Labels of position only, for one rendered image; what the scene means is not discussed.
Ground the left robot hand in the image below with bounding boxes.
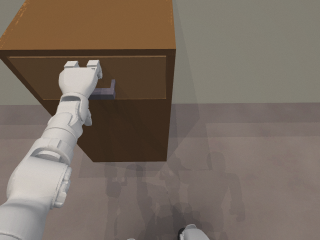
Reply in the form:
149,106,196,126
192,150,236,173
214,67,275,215
58,60,103,126

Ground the drawer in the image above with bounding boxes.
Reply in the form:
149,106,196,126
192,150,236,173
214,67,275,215
9,55,166,99

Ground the left robot forearm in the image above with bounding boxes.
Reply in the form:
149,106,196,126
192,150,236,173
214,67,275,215
6,92,89,200

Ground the robot right shin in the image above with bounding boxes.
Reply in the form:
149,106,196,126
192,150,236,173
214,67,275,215
183,224,196,232

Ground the right robot thigh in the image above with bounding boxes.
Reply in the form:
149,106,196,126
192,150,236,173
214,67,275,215
179,228,210,240

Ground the left robot upper arm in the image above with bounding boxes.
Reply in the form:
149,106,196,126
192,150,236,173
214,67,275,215
0,156,72,240

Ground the handle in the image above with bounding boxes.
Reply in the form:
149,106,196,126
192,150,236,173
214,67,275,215
88,79,116,100

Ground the cabinet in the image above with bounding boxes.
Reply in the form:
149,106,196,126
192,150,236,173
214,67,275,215
0,0,176,162

